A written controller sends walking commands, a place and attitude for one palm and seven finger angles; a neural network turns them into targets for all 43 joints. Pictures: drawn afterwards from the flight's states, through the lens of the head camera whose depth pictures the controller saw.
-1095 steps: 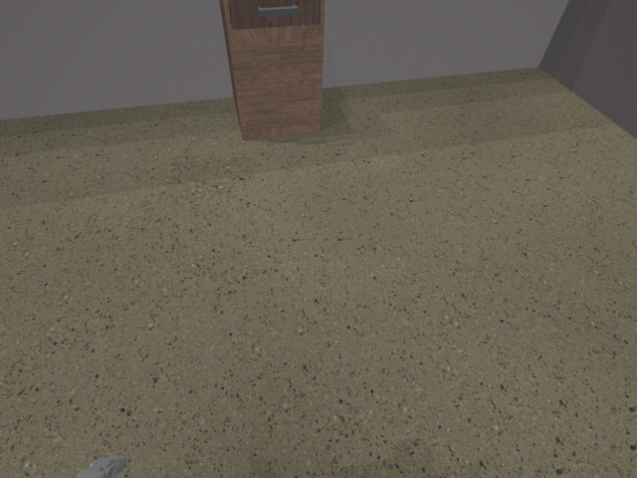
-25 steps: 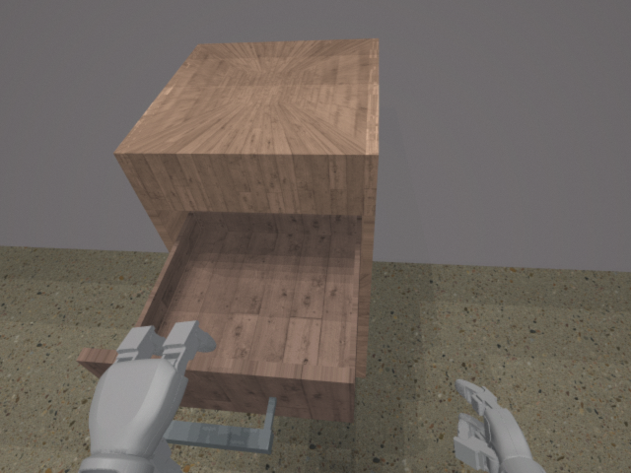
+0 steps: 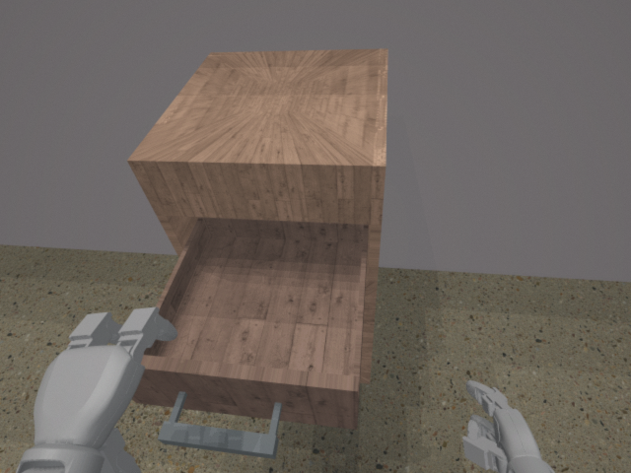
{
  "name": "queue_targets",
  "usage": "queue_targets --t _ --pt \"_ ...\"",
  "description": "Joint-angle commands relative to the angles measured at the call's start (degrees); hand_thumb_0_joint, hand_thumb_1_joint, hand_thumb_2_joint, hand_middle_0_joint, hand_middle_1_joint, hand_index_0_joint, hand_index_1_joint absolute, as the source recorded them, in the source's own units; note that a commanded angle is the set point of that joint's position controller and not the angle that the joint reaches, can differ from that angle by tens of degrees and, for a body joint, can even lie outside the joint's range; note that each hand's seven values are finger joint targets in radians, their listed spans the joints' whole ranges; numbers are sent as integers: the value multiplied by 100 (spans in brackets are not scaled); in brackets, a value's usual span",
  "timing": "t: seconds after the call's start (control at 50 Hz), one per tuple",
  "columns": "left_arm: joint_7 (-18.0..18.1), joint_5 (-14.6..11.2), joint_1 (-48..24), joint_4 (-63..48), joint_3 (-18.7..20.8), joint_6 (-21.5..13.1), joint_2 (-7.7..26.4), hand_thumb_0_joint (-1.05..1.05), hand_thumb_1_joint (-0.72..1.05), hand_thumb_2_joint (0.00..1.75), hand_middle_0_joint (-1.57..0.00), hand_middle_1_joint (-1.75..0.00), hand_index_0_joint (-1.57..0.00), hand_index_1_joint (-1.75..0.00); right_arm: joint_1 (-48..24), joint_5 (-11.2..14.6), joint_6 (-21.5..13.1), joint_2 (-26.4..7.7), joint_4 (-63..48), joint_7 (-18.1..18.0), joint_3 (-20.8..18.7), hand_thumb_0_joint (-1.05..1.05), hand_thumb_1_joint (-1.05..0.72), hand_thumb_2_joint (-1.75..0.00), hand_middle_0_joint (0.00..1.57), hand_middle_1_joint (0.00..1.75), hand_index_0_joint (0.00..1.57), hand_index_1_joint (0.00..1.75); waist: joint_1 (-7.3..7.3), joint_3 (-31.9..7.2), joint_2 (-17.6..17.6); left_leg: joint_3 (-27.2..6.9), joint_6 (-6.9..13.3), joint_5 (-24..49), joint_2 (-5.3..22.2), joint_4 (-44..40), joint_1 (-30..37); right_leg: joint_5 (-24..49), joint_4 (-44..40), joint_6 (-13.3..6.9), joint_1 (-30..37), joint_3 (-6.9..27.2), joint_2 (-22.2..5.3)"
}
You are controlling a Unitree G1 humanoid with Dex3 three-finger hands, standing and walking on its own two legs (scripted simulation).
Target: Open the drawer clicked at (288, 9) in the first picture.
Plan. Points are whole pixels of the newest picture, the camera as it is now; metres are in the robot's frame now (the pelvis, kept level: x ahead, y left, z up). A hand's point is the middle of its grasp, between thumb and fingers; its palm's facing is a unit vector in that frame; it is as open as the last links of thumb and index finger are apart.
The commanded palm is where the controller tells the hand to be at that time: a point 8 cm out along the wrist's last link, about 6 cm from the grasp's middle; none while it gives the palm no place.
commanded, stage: draw the hand back to the body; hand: left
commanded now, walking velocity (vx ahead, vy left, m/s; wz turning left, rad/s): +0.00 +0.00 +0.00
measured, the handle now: (223, 422) +0.20 +0.19 -0.11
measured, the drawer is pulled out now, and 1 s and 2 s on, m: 0.30 0.30 0.30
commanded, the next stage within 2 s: step back with the hand held close in 1.02 s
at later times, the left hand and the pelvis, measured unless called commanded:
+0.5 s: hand (104, 354) +0.18 +0.23 +0.15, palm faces +0.39 -0.83 -0.40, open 11.5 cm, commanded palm +0.12 +0.27 +0.17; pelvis +0.01 +0.00 +0.01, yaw +3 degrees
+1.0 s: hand (81, 356) +0.16 +0.24 +0.17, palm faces +0.46 -0.80 -0.39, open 7.7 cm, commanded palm +0.11 +0.28 +0.19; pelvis +0.00 -0.01 +0.01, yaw +3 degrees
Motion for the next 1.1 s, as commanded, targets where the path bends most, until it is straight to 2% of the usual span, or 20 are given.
queue_targets --t 0.0,0.02,0.04,0.06,0.08,0.1,0.14,0.18,0.28,0.36,0.46,0.5,0.62,0.68,0.76,0.8,0.96,0.98,1.04,1.08 --pt "88 -83 -98 -1119 806 3 977 0 -50 30 -30 -120 -30 -120 -769 32 -275 -500 -986 -15 -136 0 -90 -90 20 30 20 30 -51 -577 -342 -485 -61 1774 150 -477 280 1186 -642 -110 493 476 -268" --pt "-274 -4422 -99 -838 163 -133 -1253 0 -47 32 -30 -118 -30 -118 -371 220 -587 -139 -1141 -248 -156 0 -90 -90 20 30 20 30 -772 -97 -874 -577 102 1493 388 -616 824 1048 -529 -43 958 -134 -237" --pt "-353 -4604 -92 -906 578 -331 -485 0 -43 33 -29 -115 -29 -115 -404 250 -858 -278 -1069 -416 -133 0 -90 -90 20 30 20 30 -575 -222 -938 -596 100 1451 420 -709 814 746 -551 -8 970 -117 -273" --pt "-348 -4953 -28 -1237 1016 -462 -103 0 -40 34 -29 -113 -29 -113 -415 195 -926 -289 -970 -597 -92 0 -90 -90 20 30 20 30 -458 -276 -800 -562 75 1639 374 -810 869 903 -770 -1 1137 -142 -322" --pt "-339 -5088 -212 -1429 1206 -551 96 0 -36 36 -29 -111 -29 -111 -497 170 -1067 -294 -892 -694 -23 0 -90 -90 20 30 20 30 -431 -197 -487 -602 14 1693 335 -897 876 913 -863 -12 1175 -122 -336" --pt "-350 -5119 -504 -1819 1130 -659 87 0 -32 37 -29 -109 -29 -109 -354 120 -1228 -262 -873 -745 20 0 -90 -90 20 30 20 30 -442 -324 -313 -586 -5 2030 307 -939 919 1179 -881 -7 1299 -143 -418" --pt "-367 -5234 -389 -1616 1081 -674 -74 0 -26 40 -28 -104 -28 -104 -315 81 -1384 -244 -707 -770 28 0 -90 -90 20 30 20 30 -465 -3 -255 -597 -72 2246 320 -1035 853 1337 -1004 -28 1322 -199 -432" --pt "-389 -5274 -559 -1589 1333 -711 98 0 -18 43 -28 -100 -28 -100 -370 67 -1487 -290 -558 -759 11 0 -90 -90 20 30 20 30 -447 241 -114 -610 -102 2198 297 -1107 793 1336 -1206 -73 1318 -160 -405" --pt "-515 -5376 -254 -1513 1480 -766 -11 0 -1 51 -26 -88 -26 -88 -412 67 -1576 -279 -433 -651 -32 0 -90 -90 20 30 20 30 -396 118 151 -620 -198 2552 303 -1172 806 1597 -1210 -102 1585 -148 -382" --pt "-562 -5449 -197 -1558 1565 -787 -9 0 13 57 -25 -80 -25 -80 -423 76 -1546 -304 -435 -606 -88 0 -90 -90 20 30 20 30 -409 -81 -294 -610 -170 2591 324 -1197 878 1696 -1178 -51 1676 -171 -378" --pt "-551 -5486 -192 -1586 1843 -782 145 0 31 64 -24 -68 -24 -68 -444 89 -1484 -321 -384 -611 -122 0 -90 -90 20 30 20 30 -397 -231 -373 -606 -172 2725 300 -1187 932 1883 -1186 -50 1772 -131 -371" --pt "-555 -5492 -355 -1687 1850 -791 151 0 37 68 -24 -64 -24 -64 -470 101 -1480 -318 -364 -603 -97 0 -90 -90 20 30 20 30 -420 -149 -123 -613 -199 2679 289 -1215 947 1784 -1217 -51 1721 -132 -369" --pt "-514 -5543 -502 -1558 2081 -775 259 0 58 76 -22 -50 -22 -50 -509 124 -1468 -326 -335 -634 -113 0 -90 -90 20 30 20 30 -408 17 -235 -612 -169 2277 288 -1303 926 1488 -1304 -51 1626 -118 -353" --pt "-512 -5558 -703 -1672 2246 -801 388 0 69 81 -22 -43 -22 -43 -571 132 -1475 -358 -326 -620 -120 0 -90 -90 20 30 20 30 -399 64 -69 -617 -174 2193 274 -1300 931 1431 -1384 -65 1585 -50 -336" --pt "-546 -5575 -557 -1392 2098 -780 192 0 83 87 -21 -34 -21 -34 -553 132 -1443 -344 -335 -598 -127 0 -90 -90 20 30 20 30 -404 120 -445 -602 -136 2079 293 -1350 878 1347 -1346 -31 1584 -108 -353" --pt "-566 -5581 -613 -1422 2049 -778 171 0 90 90 -20 -30 -20 -30 -586 135 -1438 -347 -336 -592 -118 0 -90 -90 20 30 20 30 -420 167 -283 -583 -121 2041 271 -1341 854 1363 -1385 -40 1575 -59 -365" --pt "-517 -5571 -656 -1670 2166 -839 349 0 90 90 -20 -30 -20 -30 -585 132 -1477 -332 -359 -603 -115 0 -90 -90 20 30 20 30 -392 17 -100 -609 -116 1846 253 -1337 895 1152 -1402 -51 1584 -24 -358" --pt "-508 -5565 -730 -1727 2226 -827 422 0 90 90 -20 -30 -20 -30 -619 142 -1495 -355 -336 -604 -116 0 -90 -90 20 30 20 30 -401 50 94 -626 -130 1819 249 -1329 889 1117 -1448 -70 1547 28 -346" --pt "-506 -5585 -584 -1530 2137 -824 280 0 90 90 -20 -30 -20 -30 -586 141 -1482 -337 -331 -607 -119 0 -90 -90 20 30 20 30 -397 115 -255 -622 -116 1768 260 -1357 839 1067 -1413 -49 1555 -22 -349" --pt "-509 -5569 -666 -1560 2203 -837 346 0 90 90 -20 -30 -20 -30 -621 147 -1496 -348 -315 -611 -137 0 -90 -90 20 30 20 30 -403 146 -83 -590 -108 1723 241 -1331 868 1021 -1486 -56 1487 40 -348"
